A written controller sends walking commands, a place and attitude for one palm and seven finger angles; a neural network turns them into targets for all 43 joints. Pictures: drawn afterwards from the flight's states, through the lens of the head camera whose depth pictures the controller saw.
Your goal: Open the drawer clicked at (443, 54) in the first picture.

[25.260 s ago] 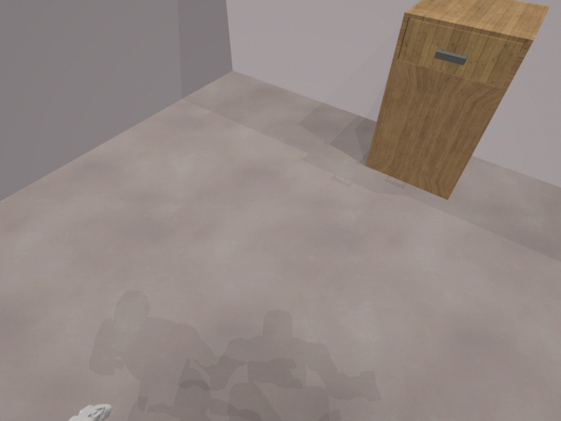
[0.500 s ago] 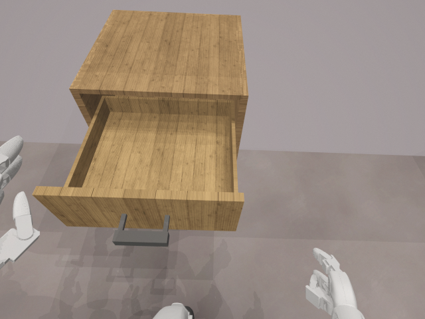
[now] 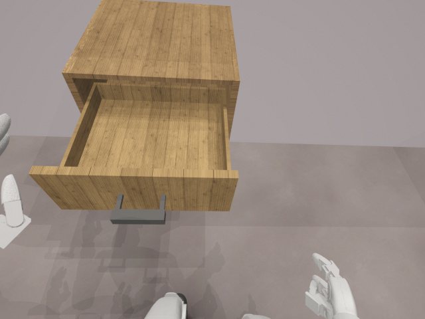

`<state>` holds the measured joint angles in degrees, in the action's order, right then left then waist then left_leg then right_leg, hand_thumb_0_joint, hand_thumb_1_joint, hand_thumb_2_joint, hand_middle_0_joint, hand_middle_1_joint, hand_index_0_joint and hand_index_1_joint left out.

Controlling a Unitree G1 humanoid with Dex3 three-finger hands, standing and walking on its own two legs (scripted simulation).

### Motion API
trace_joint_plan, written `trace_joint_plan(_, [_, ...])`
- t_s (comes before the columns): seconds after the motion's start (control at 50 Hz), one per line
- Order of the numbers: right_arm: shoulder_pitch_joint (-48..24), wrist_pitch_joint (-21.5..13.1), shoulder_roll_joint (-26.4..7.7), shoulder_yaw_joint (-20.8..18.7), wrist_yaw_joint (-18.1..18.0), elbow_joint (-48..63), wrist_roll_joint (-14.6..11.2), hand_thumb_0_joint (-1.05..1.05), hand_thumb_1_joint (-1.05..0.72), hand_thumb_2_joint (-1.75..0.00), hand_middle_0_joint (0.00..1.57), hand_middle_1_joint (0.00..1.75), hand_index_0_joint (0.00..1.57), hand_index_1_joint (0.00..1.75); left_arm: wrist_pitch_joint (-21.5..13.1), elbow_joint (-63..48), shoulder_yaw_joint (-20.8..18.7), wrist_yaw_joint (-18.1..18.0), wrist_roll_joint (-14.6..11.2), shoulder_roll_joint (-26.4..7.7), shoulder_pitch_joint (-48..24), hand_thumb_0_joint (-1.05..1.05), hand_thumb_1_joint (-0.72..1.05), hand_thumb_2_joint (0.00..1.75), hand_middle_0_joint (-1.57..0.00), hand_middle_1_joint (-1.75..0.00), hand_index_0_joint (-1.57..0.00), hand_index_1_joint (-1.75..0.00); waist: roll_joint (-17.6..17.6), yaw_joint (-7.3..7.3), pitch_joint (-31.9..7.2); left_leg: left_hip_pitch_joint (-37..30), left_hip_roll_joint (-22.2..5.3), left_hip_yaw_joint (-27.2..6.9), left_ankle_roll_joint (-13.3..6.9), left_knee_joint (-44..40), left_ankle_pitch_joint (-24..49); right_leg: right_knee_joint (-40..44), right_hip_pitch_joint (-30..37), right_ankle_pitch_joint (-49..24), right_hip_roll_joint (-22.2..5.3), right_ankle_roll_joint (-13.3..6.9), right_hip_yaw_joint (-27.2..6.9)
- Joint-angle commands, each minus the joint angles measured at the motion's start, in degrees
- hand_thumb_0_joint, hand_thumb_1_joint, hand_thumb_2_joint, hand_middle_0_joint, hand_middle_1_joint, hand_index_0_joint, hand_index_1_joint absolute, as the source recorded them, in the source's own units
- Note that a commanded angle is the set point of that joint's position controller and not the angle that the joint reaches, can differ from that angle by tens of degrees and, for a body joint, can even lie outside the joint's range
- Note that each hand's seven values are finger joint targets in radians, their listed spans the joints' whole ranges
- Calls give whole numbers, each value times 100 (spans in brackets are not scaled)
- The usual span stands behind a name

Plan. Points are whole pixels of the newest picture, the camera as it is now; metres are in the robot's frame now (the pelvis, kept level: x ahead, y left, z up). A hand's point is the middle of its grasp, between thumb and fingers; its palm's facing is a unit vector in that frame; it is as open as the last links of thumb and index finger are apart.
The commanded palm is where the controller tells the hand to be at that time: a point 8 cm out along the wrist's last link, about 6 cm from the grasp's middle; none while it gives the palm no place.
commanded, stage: step back with the hand held close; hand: left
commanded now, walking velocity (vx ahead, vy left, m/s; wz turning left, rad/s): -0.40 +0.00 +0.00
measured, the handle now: (140, 207) +0.34 +0.17 -0.06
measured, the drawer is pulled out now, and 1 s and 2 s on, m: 0.30 0.30 0.30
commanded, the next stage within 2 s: stop stepping back and stand still in 0.28 s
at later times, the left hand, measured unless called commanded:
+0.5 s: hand (48, 298) +0.13 +0.18 +0.18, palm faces +0.17 -0.85 -0.50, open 7.4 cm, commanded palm +0.06 +0.24 +0.20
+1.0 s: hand out of the picture +0.05 +0.17 +0.18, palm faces +0.29 -0.81 -0.51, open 7.4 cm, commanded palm -0.01 +0.23 +0.20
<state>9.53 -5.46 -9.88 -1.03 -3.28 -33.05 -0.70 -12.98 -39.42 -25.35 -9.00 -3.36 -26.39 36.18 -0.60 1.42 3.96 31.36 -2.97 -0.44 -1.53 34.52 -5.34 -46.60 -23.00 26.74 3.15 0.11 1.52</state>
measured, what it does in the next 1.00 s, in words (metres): walks backwards: right foot, then left foot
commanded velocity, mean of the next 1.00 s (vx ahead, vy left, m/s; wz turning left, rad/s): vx -0.06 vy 0.04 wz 0.01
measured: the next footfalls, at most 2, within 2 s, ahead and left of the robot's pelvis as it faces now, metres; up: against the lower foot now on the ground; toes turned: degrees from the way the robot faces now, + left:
right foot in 0.10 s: -0.03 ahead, -0.13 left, +0.00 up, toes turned -3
left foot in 0.30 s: +0.01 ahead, +0.09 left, +0.00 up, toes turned -1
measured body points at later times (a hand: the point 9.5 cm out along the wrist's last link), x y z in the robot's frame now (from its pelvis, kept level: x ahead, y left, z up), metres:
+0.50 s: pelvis -0.09 -0.03 +0.02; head -0.01 -0.01 +0.46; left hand +0.12 +0.22 +0.21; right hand +0.10 -0.26 -0.06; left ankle -0.03 +0.09 -0.72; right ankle -0.11 -0.13 -0.69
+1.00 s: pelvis -0.14 -0.05 +0.02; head -0.12 -0.05 +0.47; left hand +0.03 +0.21 +0.21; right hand +0.00 -0.31 -0.07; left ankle -0.14 +0.09 -0.72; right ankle -0.12 -0.14 -0.72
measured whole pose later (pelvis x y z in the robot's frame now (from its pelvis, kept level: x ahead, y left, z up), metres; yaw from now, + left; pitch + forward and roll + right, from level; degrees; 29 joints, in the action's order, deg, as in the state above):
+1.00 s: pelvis -0.14 -0.05 +0.02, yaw +0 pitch -1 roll +0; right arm 12.8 -3.9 -13.4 -2.2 -2.7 -33.5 -1.9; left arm -12.1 -36.0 -20.4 -9.5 -2.2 -23.9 40.0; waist 0.1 2.1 3.6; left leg 12.0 -2.1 0.3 1.3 28.4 -15.5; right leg -27.9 -13.7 13.4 0.1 -2.7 6.9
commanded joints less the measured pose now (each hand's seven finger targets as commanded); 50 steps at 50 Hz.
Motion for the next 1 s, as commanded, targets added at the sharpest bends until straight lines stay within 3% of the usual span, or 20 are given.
trace_joint_plan(0.0, [-402, -479, -871, -202, 94, 708, 102, 0, -90, -90, 20, 30, 20, 30, -479, -1285, -568, -22, -158, -577, 335, 0, 90, 90, -20, -30, -20, -30, -1187, -166, -1243, -803, -1246, -1185, -487, -1671, -1289, 718, 747, 144, -67, -60, -51])
trace_joint_plan(0.04, [-462, -495, -874, -157, 119, 681, 91, 0, -90, -90, 20, 30, 20, 30, -527, -1343, -528, 59, -172, -623, 215, 0, 90, 90, -20, -30, -20, -30, -1192, -187, -1268, -961, -1033, -912, -296, -1277, -1052, 1912, 1118, -704, -156, -104, -7])
trace_joint_plan(0.08, [-516, -449, -822, -141, 121, 666, 56, 0, -90, -90, 20, 30, 20, 30, -602, -1249, -556, 139, -145, -782, -59, 0, 90, 90, -20, -30, -20, -30, -343, -104, -1042, -1232, -468, -247, 90, -319, -1488, 2912, 656, -1371, -716, -285, -331])
trace_joint_plan(0.12, [-466, -336, -908, -377, 112, 672, -122, 0, -90, -90, 20, 30, 20, 30, -424, -882, -372, 131, -104, -713, 20, 0, 90, 90, -20, -30, -20, -30, 1429, -95, -1128, -1596, 539, 38, 431, 2631, -1811, 3472, -817, -1140, -2321, -1080, -2170])
trace_joint_plan(0.16, [-805, -110, -432, -133, 24, 620, 18, 0, -90, -90, 20, 30, 20, 30, -253, -643, -289, -3, -7, -460, 128, 0, 90, 90, -20, -30, -20, -30, 898, 22, -856, -222, 366, -305, 376, 2705, -2528, 2637, 580, -4238, -2199, -1125, -1291])
trace_joint_plan(0.22, [-959, 103, -457, 72, -189, 662, 11, 0, -90, -90, 20, 30, 20, 30, -204, -528, -376, -83, 124, -589, 86, 0, 90, 90, -20, -30, -20, -30, 758, 57, -697, -215, 396, 42, 325, -527, -1614, 1609, 1883, -6229, -1384, -430, -458])
trace_joint_plan(0.24, [-766, 181, -520, 7, -199, 636, 15, 0, -90, -90, 20, 30, 20, 30, -181, -650, -328, -77, 69, -529, 141, 0, 90, 90, -20, -30, -20, -30, 476, 73, -933, -952, 177, 74, 237, -1498, 391, 1217, 1829, -5651, -1039, -152, -171])
trace_joint_plan(0.28, [-622, 93, -763, -292, -46, 833, -46, 0, -90, -90, 20, 30, 20, 30, -264, -1290, -334, -36, 20, -673, -89, 0, 90, 90, -20, -30, -20, -30, -738, -88, -1540, -2700, -1418, -971, -277, -1066, 4579, 569, 409, -1158, -506, 13, -152])
trace_joint_plan(0.32, [-521, -212, -724, -301, 70, 774, 112, 0, -90, -90, 20, 30, 20, 30, -308, -1313, -416, 44, -56, -624, 626, 0, 90, 90, -20, -30, -20, -30, -1666, -208, -1956, -2788, -1719, -1275, -592, -1049, 4728, -455, -61, 629, -246, 34, -346])
trace_joint_plan(0.36, [-322, -310, -755, -285, 129, 667, 133, 0, -90, -90, 20, 30, 20, 30, -258, -1913, -357, 0, -44, -550, 477, 0, 90, 90, -20, -30, -20, -30, -1331, -135, -1846, -2870, -1574, -1119, -632, -959, 4865, -387, -256, 252, -197, 118, -285])
trace_joint_plan(0.48, [-400, -248, -830, -172, 122, 928, -20, 0, -90, -90, 20, 30, 20, 30, 9, -1634, -522, -101, -113, -558, 878, 0, 90, 90, -20, -30, -20, -30, -1188, -25, -1119, -1527, -939, -601, -307, -1209, 401, 1613, 1005, -644, -273, 106, 198])
trace_joint_plan(0.54, [-389, -138, -799, -155, 24, 999, -83, 0, -90, -90, 20, 30, 20, 30, 3, -1105, -687, -136, -112, -730, 761, 0, 90, 90, -20, -30, -20, -30, -155, 55, -839, -697, -225, -234, 32, -708, -2210, 2882, 1692, -1146, -799, -130, -170])
trace_joint_plan(0.58, [-171, -22, -855, -325, 9, 920, -154, 0, -90, -90, 20, 30, 20, 30, 110, -683, -438, -128, -143, -472, 610, 0, 90, 90, -20, -30, -20, -30, 1209, 93, -738, -1103, 351, -37, 250, 1547, -1819, 3637, 231, 637, -2068, -805, -2042])
trace_joint_plan(0.6, [-254, 28, -831, -312, 22, 816, -100, 0, -90, -90, 20, 30, 20, 30, 136, -548, -355, -144, -98, -421, 501, 0, 90, 90, -20, -30, -20, -30, 1276, 100, -614, -1007, 374, -133, 229, 2288, -1664, 3659, 24, 326, -2270, -941, -2072])
trace_joint_plan(0.66, [-469, 17, -741, -165, 21, 740, -30, 0, -90, -90, 20, 30, 20, 30, 64, -306, -173, -158, 69, -356, 288, 0, 90, 90, -20, -30, -20, -30, 1002, 131, -455, -784, 186, -139, 103, 1475, -1846, 3264, 513, -731, -1942, -735, -1109])
trace_joint_plan(0.76, [-361, -231, -799, -171, 6, 757, -5, 0, -90, -90, 20, 30, 20, 30, -145, -730, -80, -235, 171, -460, 292, 0, 90, 90, -20, -30, -20, -30, 383, -45, -462, -1677, 140, 140, -147, -1349, -1046, 2796, 1333, -1373, -1508, -356, -792])
trace_joint_plan(0.82, [-313, -268, -1045, -326, 66, 974, -53, 0, -90, -90, 20, 30, 20, 30, -252, -1180, -252, -160, 83, -702, 297, 0, 90, 90, -20, -30, -20, -30, -196, -138, -703, -1872, -395, -317, -188, -1188, 203, 2271, 1612, -2087, -1021, -79, -459])
trace_joint_plan(0.86, [-206, -178, -834, -231, 76, 884, -73, 0, -90, -90, 20, 30, 20, 30, -238, -906, -321, -164, 93, -598, 536, 0, 90, 90, -20, -30, -20, -30, -520, -51, -816, -1601, -211, -158, -134, -1128, -65, 2209, 1846, -2037, -933, -102, -305])
trace_joint_plan(0.94, [-230, -168, -851, -242, 60, 887, -114, 0, -90, -90, 20, 30, 20, 30, -232, -584, -178, -160, 46, -443, 309, 0, 90, 90, -20, -30, -20, -30, 309, 0, -429, -1445, 2, -83, -46, -888, -1016, 2806, 1362, -1047, -1040, -123, -605])
trace_joint_plan(0.98, [-229, -164, -848, -226, 63, 846, -104, 0, -90, -90, 20, 30, 20, 30, -212, -367, -163, -169, 54, -412, 298, 0, 90, 90, -20, -30, -20, -30, 237, 2, -356, -1528, 7, -84, -50, -903, -1115, 2936, 1154, -712, -1048, -138, -643])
